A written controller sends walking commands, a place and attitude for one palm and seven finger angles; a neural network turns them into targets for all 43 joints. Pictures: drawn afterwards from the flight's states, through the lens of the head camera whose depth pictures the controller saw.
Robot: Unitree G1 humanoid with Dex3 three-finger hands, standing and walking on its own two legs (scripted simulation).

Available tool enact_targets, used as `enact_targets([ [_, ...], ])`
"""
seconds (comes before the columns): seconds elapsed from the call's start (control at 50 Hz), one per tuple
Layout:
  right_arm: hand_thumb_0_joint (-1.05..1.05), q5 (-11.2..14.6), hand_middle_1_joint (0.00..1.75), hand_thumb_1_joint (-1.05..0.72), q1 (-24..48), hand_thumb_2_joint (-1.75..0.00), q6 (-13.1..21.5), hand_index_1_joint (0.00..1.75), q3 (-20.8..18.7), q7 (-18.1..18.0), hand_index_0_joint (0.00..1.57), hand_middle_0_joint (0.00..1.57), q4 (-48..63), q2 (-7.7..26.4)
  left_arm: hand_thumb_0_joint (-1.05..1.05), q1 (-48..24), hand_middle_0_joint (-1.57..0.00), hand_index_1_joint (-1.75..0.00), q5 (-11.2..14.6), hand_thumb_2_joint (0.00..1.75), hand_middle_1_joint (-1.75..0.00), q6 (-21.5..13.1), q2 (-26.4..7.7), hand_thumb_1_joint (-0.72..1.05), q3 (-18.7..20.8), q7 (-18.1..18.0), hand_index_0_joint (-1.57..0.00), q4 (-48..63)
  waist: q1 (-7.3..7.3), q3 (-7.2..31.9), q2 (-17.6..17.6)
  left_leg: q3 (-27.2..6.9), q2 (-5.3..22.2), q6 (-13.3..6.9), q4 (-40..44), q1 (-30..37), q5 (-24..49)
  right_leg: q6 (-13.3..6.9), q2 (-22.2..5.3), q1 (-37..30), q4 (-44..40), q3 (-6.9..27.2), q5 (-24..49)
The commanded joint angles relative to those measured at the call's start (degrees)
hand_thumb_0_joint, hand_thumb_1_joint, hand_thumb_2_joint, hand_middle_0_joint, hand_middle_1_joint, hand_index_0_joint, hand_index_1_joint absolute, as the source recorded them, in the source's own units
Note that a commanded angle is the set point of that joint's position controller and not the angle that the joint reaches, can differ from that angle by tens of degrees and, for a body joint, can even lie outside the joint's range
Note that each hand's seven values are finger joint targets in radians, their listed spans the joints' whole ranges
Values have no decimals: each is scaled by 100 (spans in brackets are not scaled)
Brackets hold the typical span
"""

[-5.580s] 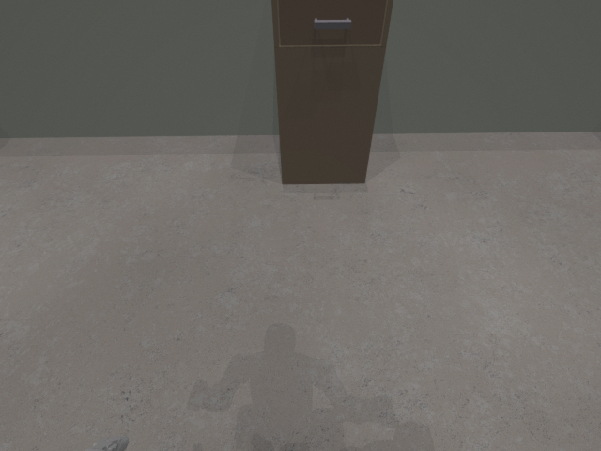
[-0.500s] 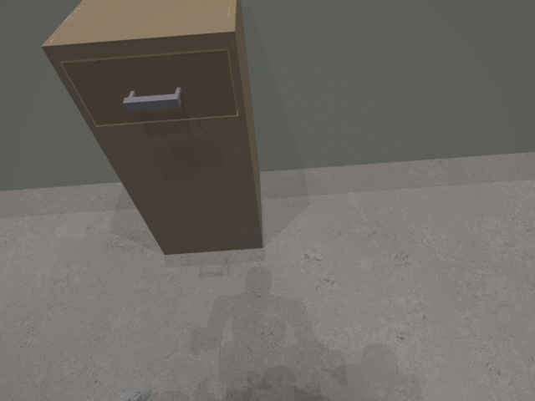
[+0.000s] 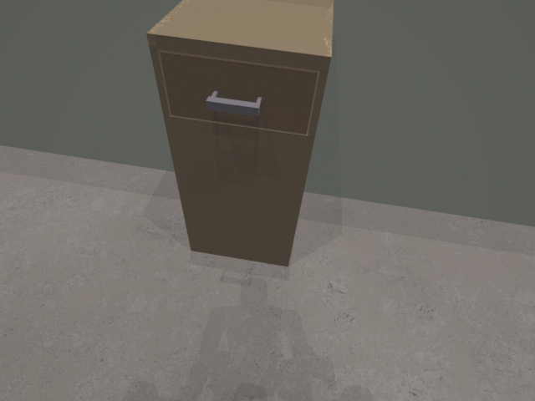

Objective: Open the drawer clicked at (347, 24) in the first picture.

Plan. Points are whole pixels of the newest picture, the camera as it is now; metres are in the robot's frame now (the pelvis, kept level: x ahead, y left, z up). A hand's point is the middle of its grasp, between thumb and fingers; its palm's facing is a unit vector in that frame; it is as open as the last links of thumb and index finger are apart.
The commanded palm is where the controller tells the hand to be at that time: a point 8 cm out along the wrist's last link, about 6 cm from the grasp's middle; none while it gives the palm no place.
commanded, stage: take the last steps up to it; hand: left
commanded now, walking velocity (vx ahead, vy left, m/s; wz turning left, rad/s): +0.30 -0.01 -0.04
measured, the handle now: (235, 102) +0.78 +0.17 +0.03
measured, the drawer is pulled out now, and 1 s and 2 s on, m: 0.00 0.00 0.00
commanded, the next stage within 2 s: come to a stop and stand still in 0.54 s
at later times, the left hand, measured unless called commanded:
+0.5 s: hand (204, 318) +0.30 +0.16 -0.17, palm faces -0.06 -0.98 -0.19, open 7.4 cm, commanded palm none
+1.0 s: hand (198, 324) +0.29 +0.17 -0.18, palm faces +0.07 -0.98 -0.20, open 7.3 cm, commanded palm none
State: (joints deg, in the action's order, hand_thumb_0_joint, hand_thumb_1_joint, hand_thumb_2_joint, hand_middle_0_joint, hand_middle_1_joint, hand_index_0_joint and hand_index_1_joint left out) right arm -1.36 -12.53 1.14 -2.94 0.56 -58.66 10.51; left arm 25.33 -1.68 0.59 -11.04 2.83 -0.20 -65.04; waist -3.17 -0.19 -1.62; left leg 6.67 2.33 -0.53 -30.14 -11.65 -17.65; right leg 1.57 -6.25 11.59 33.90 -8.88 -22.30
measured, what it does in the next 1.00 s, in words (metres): walks ahead: right foot, then left foot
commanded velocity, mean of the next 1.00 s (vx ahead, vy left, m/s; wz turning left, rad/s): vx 0.06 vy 0.00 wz -0.02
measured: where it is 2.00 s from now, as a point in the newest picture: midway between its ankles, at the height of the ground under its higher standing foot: outside the picture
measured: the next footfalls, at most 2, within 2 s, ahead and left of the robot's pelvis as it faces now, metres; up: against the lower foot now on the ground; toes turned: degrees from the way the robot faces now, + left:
right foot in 0.50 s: +0.32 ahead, -0.11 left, +0.00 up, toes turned -8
left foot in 0.92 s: +0.34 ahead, +0.10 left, +0.00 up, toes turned +3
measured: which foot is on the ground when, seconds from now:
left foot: down 0.00-0.50, up 0.52-0.90, down 0.92-1.00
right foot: up 0.00-0.48, down 0.50-0.96, up 0.98-1.00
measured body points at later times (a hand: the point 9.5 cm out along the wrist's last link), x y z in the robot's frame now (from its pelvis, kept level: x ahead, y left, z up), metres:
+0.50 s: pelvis +0.17 -0.01 -0.02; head +0.20 -0.03 +0.43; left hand +0.30 +0.21 -0.16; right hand +0.02 -0.20 -0.17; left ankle -0.01 +0.10 -0.72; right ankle +0.28 -0.10 -0.74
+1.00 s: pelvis +0.27 -0.01 +0.00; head +0.30 +0.00 +0.45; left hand +0.29 +0.22 -0.16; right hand +0.35 -0.24 -0.15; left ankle +0.30 +0.10 -0.73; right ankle +0.27 -0.11 -0.73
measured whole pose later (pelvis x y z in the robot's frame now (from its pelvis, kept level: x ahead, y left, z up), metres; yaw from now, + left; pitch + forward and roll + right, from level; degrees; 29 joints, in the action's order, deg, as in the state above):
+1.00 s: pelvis +0.27 -0.01 +0.00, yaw -1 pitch -1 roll +0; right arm -1.0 -8.6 -1.0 -2.0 -1.7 -58.5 8.9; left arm 14.0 -0.9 2.0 -9.3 2.4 -2.1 -60.5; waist -2.5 -4.3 -1.5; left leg 4.2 1.3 -0.6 -32.0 -16.0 -15.0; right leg -1.4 -1.3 15.9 35.9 -6.5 -20.2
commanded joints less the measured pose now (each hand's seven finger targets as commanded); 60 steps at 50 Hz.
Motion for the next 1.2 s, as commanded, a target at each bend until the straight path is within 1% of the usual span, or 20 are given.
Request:
enact_targets([
  [0.0, 0, -15, 30, -90, -1392, -90, 56, 30, -154, -158, 20, 20, -197, 1002, 0, -1135, -20, -30, -38, 90, -30, -181, -267, 90, 19, 7, -20, 810, 747, -831, 1499, -2520, 2007, -926, 2310, 877, -1385, -150, -85, 2829, 2569, 508, -618],
  [0.04, 0, 12, 30, -90, -1022, -90, 141, 30, 1, -191, 20, 20, -127, 573, 0, -1006, -20, -30, -32, 90, -30, -193, -238, 90, 42, 84, -20, 598, 531, -1191, 961, -1766, 1576, -720, 2299, 500, -322, -128, -195, 2682, 2860, 637, 238],
  [0.12, 0, 70, 30, -90, -1199, -90, 315, 30, 33, -242, 20, 20, -221, 470, 0, -669, -20, -30, 3, 90, -30, -149, -95, 90, 33, 96, -20, 440, 300, -783, 633, -952, 1231, -698, 2065, 903, 2113, 32, -92, 2547, 3003, 546, 889],
  [0.26, 0, 44, 30, -90, -1737, -90, 363, 30, 47, -307, 20, 20, -520, 356, 0, -1674, -20, -30, 45, 90, -30, -109, -72, 90, 39, 118, -20, 833, 440, -1055, 677, -798, 1346, -856, 1931, 1307, 3030, 2, -113, 3084, 2202, 484, 1186],
  [0.36, 0, -24, 30, -90, -1921, -90, 329, 30, 19, -327, 20, 20, -688, 426, 0, -2268, -20, -30, 85, 90, -30, -189, 21, 90, 13, 132, -20, 1105, 575, -1076, 762, -590, 1371, -810, 1533, 1465, 3958, -267, 131, 2399, 783, 244, 931],
  [0.42, 0, 13, 30, -90, -1819, -90, 297, 30, -10, -330, 20, 20, -725, 568, 0, -1285, -20, -30, 66, 90, -30, -279, -132, 90, 56, 78, -20, 841, 131, -475, 728, -357, 1264, -611, 288, 1313, 5629, -481, 610, 779, 153, -43, 1020],
  [0.44, 0, 52, 30, -90, -1693, -90, 294, 30, -25, -315, 20, 20, -686, 608, 0, -523, -20, -30, 41, 90, -30, -336, -282, 90, 122, 62, -20, 584, -218, -80, 559, -191, 1056, -441, -590, 907, 5243, -528, 657, -311, -240, -54, 1550],
  [0.46, 0, 120, 30, -90, -1763, -90, 297, 30, -20, -250, 20, 20, -634, 452, 0, 213, -20, -30, -4, 90, -30, -427, -714, 90, 238, 10, -20, 376, -483, 509, -30, -46, 692, -231, -2058, -250, 3565, -856, -189, -1795, -282, 913, 2343],
  [0.48, 0, 179, 30, -90, -2130, -90, 316, 30, 7, -236, 20, 20, -511, 115, 0, 622, -20, -30, 46, 90, -30, -464, -1218, 90, 352, -35, -20, 296, -351, 1287, -1241, 32, -277, 19, -4041, -1479, -1242, -1627, -1906, -2767, -857, 3346, 3880],
  [0.5, 0, 199, 30, -90, -1798, -90, 247, 30, 3, -260, 20, 20, -388, 249, 0, 444, -20, -30, 158, 90, -30, -399, -1263, 90, 339, -75, -20, 393, -323, 1101, -611, -668, -134, -150, -4856, -1524, -1620, -1936, -2071, -2112, -1404, 3505, 3574],
  [0.56, 0, 56, 30, -90, -1235, -90, 93, 30, -2, -178, 20, 20, -305, -8, 0, -1032, -20, -30, 127, 90, -30, -364, -597, 90, 159, -128, -20, 714, 229, -429, 141, -855, 487, -158, -4650, -1604, -562, -1477, -1507, 457, -2146, 2432, 860],
  [0.64, 0, 7, 30, -90, -1654, -90, -105, 30, 61, -155, 20, 20, -426, -283, 0, -1377, -20, -30, 60, 90, -30, -419, -246, 90, 5, -149, -20, 729, 675, -302, -191, -553, 480, 100, -3092, -842, -224, -1090, -925, 1243, -2224, 1021, 2076],
  [0.74, 0, 107, 30, -90, -1011, -90, -179, 30, 122, -190, 20, 20, -265, -230, 0, -1121, -20, -30, 49, 90, -30, -275, -432, 90, 9, -170, -20, 653, 402, 20, -362, -401, 190, 266, -1441, -687, -28, -1131, -780, 431, -1630, 946, 3908],
  [0.84, 0, 86, 30, -90, -463, -90, -269, 30, -22, -208, 20, 20, -12, 154, 0, -1008, -20, -30, 47, 90, -30, -94, -677, 90, 127, -226, -20, 670, 321, -29, -665, -444, 80, 284, -602, -439, 187, -1120, -953, 155, -1110, 1204, 3993],
  [0.88, 0, 81, 30, -90, -500, -90, -248, 30, -43, -208, 20, 20, -18, 257, 0, -1039, -20, -30, 76, 90, -30, -31, -661, 90, 132, -237, -20, 700, 388, -26, -508, -491, 165, 222, 158, 116, 1261, -846, -761, 394, -748, 1121, 3507],
  [0.92, 0, 37, 30, -90, -427, -90, -182, 30, -67, -234, 20, 20, 96, 626, 0, -819, -20, -30, 105, 90, -30, 34, -330, 90, 59, -252, -20, 798, 288, 6, 820, -1378, 1270, -315, 605, 408, 3804, -296, 82, 785, -112, 538, 1582],
  [0.94, 0, 26, 30, -90, -334, -90, -192, 30, -83, -248, 20, 20, 152, 796, 0, -716, -20, -30, 116, 90, -30, 47, -217, 90, 26, -265, -20, 796, 232, 73, 1177, -1531, 1658, -660, 902, 149, 4206, -207, 317, 500, 423, 362, 228],
  [0.98, 0, 19, 30, -90, -52, -90, -165, 30, -49, -336, 20, 20, 189, 746, 0, -834, -20, -30, 126, 90, -30, 108, -285, 90, 26, -246, -20, 747, 269, 80, 1541, -1753, 1736, -1048, 1210, 40, 4326, -130, 441, 729, 1669, 741, -984],
  [1.1, 0, 10, 30, -90, 133, -90, -189, 30, -145, -353, 20, 20, 303, 850, 0, -855, -20, -30, 85, 90, -30, 109, -253, 90, 40, -187, -20, 798, 340, 492, 772, -1317, 1559, -1074, 763, 938, 4509, 18, 426, 1264, 1991, 861, -783],
  [1.18, 0, 9, 30, -90, 56, -90, -202, 30, -196, -293, 20, 20, 221, 930, 0, -859, -20, -30, 112, 90, -30, 88, -173, 90, 10, -176, -20, 848, 382, 608, 1081, -1296, 1421, -919, 755, 874, 3838, -10, 408, 649, 532, 683, -435],
])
